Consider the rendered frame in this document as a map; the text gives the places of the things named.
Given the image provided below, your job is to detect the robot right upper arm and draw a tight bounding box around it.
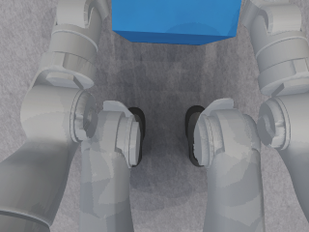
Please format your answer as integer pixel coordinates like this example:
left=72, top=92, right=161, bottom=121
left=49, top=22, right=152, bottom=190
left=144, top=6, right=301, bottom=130
left=256, top=92, right=309, bottom=223

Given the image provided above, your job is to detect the robot left forearm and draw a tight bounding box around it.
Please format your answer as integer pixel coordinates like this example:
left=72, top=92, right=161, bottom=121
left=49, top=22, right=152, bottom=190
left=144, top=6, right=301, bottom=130
left=20, top=0, right=110, bottom=128

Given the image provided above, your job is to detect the robot right forearm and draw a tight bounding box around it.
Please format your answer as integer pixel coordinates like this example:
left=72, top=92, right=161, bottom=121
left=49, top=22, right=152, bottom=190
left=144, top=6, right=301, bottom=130
left=240, top=0, right=309, bottom=97

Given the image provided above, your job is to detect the carton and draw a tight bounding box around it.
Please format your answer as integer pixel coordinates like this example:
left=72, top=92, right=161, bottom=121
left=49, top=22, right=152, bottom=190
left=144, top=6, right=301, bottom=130
left=111, top=0, right=242, bottom=45

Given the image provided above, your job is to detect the robot left shin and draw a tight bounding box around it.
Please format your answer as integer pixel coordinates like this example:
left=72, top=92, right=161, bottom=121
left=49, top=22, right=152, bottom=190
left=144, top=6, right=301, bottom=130
left=80, top=101, right=136, bottom=155

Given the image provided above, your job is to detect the robot left upper arm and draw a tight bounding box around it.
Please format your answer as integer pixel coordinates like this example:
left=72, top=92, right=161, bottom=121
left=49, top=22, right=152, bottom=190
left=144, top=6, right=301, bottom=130
left=0, top=84, right=98, bottom=232

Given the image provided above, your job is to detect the robot right thigh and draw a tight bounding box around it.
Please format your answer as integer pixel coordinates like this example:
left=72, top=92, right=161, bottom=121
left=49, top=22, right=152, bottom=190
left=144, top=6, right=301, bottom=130
left=194, top=108, right=266, bottom=232

